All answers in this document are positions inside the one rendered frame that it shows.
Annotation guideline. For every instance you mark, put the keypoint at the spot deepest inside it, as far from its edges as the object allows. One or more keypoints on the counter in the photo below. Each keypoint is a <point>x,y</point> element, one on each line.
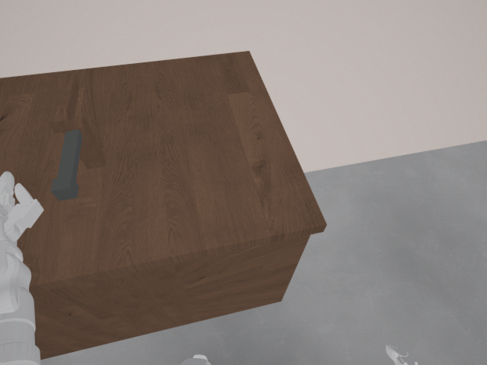
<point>191,205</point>

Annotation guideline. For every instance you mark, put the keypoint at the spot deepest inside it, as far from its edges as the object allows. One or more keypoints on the robot right hand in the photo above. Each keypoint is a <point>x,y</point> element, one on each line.
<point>399,356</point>

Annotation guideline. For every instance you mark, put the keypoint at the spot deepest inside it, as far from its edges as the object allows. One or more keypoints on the left robot forearm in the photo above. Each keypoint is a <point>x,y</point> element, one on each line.
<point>17,316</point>

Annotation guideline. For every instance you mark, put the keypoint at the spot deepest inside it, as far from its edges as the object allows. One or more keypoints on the tap lever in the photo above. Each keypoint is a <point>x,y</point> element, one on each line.
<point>65,186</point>

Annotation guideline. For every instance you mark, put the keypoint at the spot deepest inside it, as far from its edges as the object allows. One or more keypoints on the robot left hand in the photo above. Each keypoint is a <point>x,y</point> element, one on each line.
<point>14,220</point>

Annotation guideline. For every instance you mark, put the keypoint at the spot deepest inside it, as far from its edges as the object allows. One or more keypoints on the robot left shin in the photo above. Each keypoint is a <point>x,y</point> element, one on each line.
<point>200,356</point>

